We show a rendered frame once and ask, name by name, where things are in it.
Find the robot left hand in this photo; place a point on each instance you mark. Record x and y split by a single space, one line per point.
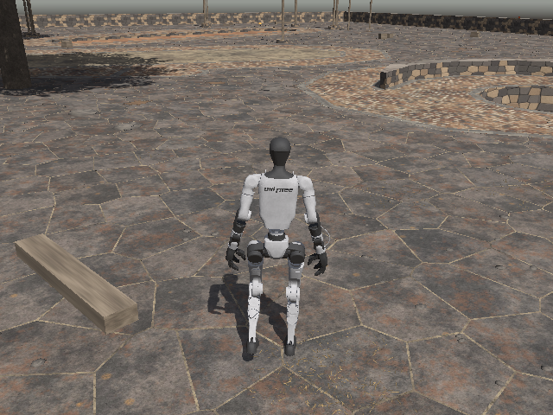
230 257

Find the right robot thigh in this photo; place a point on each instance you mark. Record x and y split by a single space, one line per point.
296 256

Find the robot right hand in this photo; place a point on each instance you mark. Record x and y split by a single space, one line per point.
322 263

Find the robot left upper arm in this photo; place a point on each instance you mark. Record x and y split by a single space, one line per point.
251 182

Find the humanoid robot head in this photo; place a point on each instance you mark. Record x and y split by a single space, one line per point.
279 152

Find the right robot forearm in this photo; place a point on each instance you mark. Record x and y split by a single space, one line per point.
316 235

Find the left robot forearm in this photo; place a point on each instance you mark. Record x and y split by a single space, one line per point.
237 232

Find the robot right upper arm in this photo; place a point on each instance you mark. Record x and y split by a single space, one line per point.
305 183

